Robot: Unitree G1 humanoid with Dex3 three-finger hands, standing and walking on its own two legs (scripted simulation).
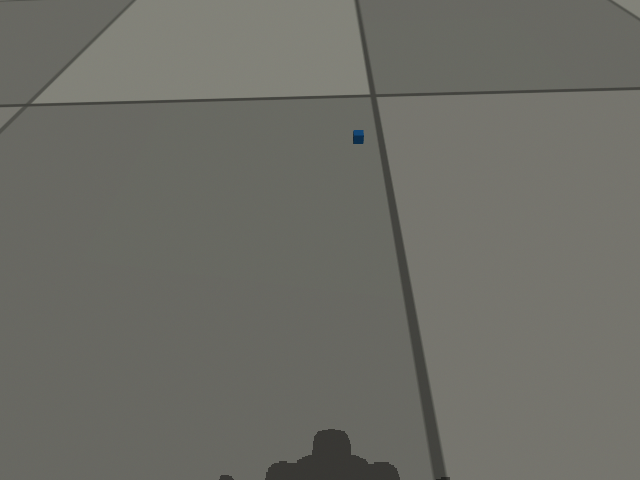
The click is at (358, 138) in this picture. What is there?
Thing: cube
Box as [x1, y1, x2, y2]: [353, 130, 363, 143]
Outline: 353,130 353,142 362,143 362,130
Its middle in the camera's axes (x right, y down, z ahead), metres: +0.23 -0.56 +2.17
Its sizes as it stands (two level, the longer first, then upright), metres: 0.055 0.055 0.055
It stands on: the floor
